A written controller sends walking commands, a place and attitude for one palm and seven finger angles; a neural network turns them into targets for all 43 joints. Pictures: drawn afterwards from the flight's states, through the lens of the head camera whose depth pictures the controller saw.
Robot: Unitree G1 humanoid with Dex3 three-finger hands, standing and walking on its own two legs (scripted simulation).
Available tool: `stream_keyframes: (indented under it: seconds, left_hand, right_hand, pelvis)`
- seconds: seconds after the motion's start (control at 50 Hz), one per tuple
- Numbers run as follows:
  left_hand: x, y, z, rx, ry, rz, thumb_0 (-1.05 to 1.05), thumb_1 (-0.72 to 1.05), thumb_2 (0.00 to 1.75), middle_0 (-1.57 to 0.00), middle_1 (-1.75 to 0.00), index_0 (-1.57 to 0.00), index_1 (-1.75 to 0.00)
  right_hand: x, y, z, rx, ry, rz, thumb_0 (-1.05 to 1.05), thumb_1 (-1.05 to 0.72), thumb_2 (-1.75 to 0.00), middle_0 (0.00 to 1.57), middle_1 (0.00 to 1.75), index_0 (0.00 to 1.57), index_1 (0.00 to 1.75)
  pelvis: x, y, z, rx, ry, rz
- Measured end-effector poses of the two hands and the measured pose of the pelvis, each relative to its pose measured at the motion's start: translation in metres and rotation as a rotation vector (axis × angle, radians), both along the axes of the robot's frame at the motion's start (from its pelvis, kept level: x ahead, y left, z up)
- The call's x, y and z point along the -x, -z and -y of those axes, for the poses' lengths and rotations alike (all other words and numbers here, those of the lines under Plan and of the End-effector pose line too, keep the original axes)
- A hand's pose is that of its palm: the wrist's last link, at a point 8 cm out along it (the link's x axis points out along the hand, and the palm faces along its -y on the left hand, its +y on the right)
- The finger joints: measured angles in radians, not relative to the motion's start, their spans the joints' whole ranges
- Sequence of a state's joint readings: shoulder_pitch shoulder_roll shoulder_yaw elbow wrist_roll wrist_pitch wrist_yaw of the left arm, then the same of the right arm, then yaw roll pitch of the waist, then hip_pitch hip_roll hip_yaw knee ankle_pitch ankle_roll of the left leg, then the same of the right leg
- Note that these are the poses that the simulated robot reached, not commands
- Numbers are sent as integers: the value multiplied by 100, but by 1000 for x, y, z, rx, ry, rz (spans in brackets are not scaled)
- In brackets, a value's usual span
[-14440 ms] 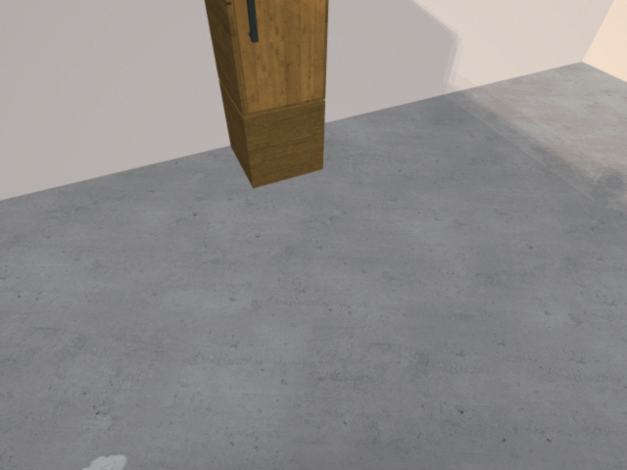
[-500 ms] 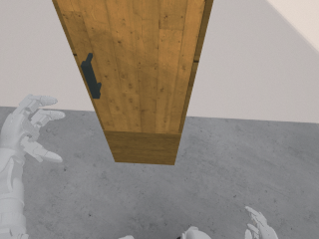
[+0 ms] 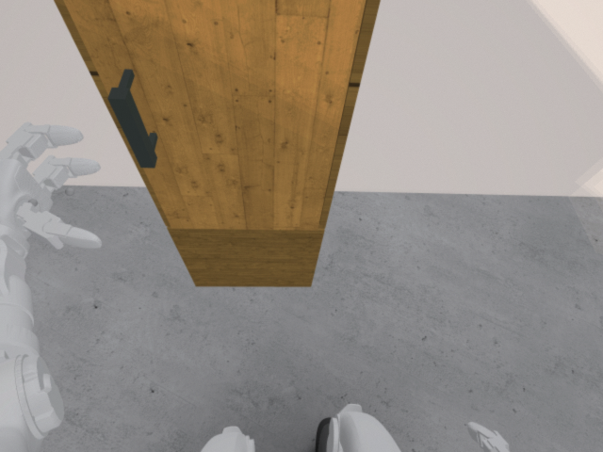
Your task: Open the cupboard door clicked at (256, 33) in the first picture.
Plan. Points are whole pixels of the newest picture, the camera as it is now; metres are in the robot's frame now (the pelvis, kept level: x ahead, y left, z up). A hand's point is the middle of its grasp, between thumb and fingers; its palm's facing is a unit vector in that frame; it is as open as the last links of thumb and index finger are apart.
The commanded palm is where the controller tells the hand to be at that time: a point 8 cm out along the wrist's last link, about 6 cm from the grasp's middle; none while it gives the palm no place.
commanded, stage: move the hooked fingers beside the handle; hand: left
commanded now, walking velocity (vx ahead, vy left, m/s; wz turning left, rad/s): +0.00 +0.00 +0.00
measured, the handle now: (138, 121) +0.56 +0.23 +0.06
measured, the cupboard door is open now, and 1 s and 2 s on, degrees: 0 0 0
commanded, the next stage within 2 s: slide the fingers in behind the handle in 1.50 s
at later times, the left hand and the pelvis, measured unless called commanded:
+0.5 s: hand (74, 154) +0.48 +0.29 +0.08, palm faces -0.02 -1.00 +0.01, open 14.0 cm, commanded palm +0.46 +0.34 +0.07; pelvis +0.01 +0.01 -0.01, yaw -1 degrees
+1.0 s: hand (83, 144) +0.51 +0.30 +0.06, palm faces -0.01 -1.00 -0.01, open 14.0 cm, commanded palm +0.48 +0.33 +0.07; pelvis +0.02 +0.02 -0.01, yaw -2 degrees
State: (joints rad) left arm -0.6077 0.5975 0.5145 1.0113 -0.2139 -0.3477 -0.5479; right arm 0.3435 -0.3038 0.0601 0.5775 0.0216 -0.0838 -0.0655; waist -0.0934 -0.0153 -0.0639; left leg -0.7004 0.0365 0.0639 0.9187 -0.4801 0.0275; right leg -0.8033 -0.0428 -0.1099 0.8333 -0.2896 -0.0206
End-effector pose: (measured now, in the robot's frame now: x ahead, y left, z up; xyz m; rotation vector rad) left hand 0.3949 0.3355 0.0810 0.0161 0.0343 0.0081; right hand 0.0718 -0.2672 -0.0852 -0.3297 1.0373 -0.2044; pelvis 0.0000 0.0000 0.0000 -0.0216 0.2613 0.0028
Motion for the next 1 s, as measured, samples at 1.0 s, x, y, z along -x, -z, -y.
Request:
stream_keyframes:
  seconds: [1.0]
  left_hand:
    - [-93, 15, -16, 4, 15, -15, -1, -50, 30, -30, -120, -30, -120]
  right_hand:
    - [66, 3, -20, 14, 146, -344, 0, -91, -90, 21, 30, 20, 30]
  pelvis:
    - [-17, 10, -20, 43, 16, -128]
